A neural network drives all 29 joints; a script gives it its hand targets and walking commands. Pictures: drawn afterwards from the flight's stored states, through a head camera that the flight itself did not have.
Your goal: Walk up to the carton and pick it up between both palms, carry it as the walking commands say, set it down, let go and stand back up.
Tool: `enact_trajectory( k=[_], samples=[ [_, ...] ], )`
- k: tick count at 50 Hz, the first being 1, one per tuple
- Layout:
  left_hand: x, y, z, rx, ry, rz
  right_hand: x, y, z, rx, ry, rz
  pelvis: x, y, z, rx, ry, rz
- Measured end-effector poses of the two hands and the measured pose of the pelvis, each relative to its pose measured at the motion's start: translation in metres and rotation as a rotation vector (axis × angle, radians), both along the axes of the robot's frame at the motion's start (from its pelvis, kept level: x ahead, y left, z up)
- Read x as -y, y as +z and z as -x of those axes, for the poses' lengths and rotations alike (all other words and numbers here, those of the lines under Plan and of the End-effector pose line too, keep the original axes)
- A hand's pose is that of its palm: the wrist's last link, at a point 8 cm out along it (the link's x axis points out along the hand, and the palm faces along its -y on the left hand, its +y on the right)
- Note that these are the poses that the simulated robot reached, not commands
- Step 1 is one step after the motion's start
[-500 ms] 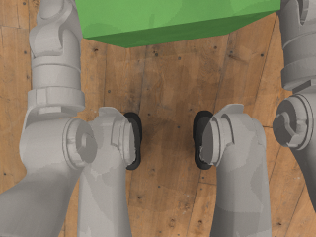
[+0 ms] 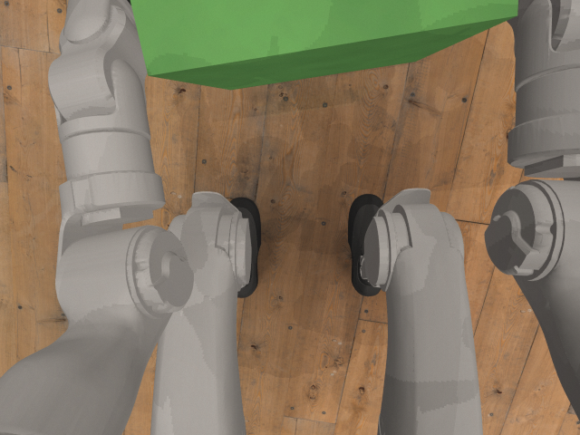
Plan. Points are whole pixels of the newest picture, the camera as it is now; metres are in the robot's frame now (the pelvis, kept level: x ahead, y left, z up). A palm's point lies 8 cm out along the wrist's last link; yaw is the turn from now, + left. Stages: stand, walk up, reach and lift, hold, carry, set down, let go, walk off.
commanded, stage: reach and lift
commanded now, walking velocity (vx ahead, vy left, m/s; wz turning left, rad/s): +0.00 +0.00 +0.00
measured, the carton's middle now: out of the picture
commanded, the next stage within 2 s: none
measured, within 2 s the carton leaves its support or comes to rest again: neither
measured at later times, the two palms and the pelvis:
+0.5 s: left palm out of the picture +0.53 +0.17 -0.06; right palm out of the picture +0.55 -0.19 -0.05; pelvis -0.01 +0.00 +0.05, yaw +0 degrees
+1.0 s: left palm out of the picture +0.51 +0.18 +0.02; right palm out of the picture +0.53 -0.18 +0.02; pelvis +0.00 +0.00 +0.11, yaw +0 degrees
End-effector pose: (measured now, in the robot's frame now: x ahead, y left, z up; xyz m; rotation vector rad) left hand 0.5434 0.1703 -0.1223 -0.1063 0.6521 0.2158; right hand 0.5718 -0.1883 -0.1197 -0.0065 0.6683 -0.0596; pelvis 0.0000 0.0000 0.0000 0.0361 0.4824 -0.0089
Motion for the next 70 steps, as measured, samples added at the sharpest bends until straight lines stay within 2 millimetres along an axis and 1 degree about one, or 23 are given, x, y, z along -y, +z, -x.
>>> enact_trajectory(
  k=[6, 9, 17, 22, 26, 32, 37, 49, 53, 63, 70],
  samples=[
    [-0.002, 0.018, 0.004, 0.017, 0.003, 0.005, -0.002, 0.018, 0.004, 0.015, 0.0, -0.004, -0.001, 0.011, 0.005, 0.007, 0.004, 0.005],
    [-0.001, 0.026, 0.005, 0.011, 0.002, 0.004, -0.001, 0.024, 0.007, 0.008, -0.013, -0.02, -0.002, 0.017, 0.007, 0.009, 0.002, 0.005],
    [0.001, 0.048, 0.011, 0.011, -0.008, -0.005, 0.001, 0.046, 0.013, 0.009, -0.006, -0.016, -0.002, 0.036, 0.008, 0.019, -0.003, 0.003],
    [0.001, 0.062, 0.015, 0.012, -0.003, 0.005, 0.001, 0.06, 0.017, 0.01, -0.004, -0.013, -0.001, 0.047, 0.008, 0.032, -0.006, 0.001],
    [0.001, 0.069, 0.019, 0.006, -0.004, 0.01, 0.001, 0.068, 0.021, 0.004, -0.001, -0.009, -0.001, 0.056, 0.007, 0.038, -0.006, 0.004],
    [-0.002, 0.09, 0.024, 0.021, -0.002, 0.007, -0.002, 0.091, 0.023, 0.019, 0.004, -0.007, 0.0, 0.069, 0.006, 0.062, -0.005, 0.006],
    [-0.005, 0.104, 0.025, 0.02, -0.002, 0.006, -0.004, 0.102, 0.025, 0.018, -0.002, -0.016, 0.0, 0.08, 0.006, 0.074, -0.003, 0.01],
    [-0.006, 0.136, 0.037, 0.014, -0.012, 0.003, -0.005, 0.133, 0.041, 0.013, 0.002, -0.007, -0.004, 0.107, 0.003, 0.116, -0.001, 0.018],
    [-0.005, 0.149, 0.041, 0.019, -0.019, -0.006, -0.004, 0.146, 0.046, 0.018, 0.004, -0.005, -0.004, 0.116, 0.003, 0.132, -0.004, 0.018],
    [-0.006, 0.179, 0.05, 0.025, -0.013, -0.002, -0.005, 0.176, 0.053, 0.025, 0.006, -0.009, -0.003, 0.137, 0.003, 0.17, -0.005, 0.018],
    [-0.005, 0.198, 0.058, 0.008, -0.018, -0.006, -0.004, 0.194, 0.061, 0.008, 0.008, -0.01, -0.002, 0.155, 0.0, 0.19, -0.007, 0.019]
  ],
)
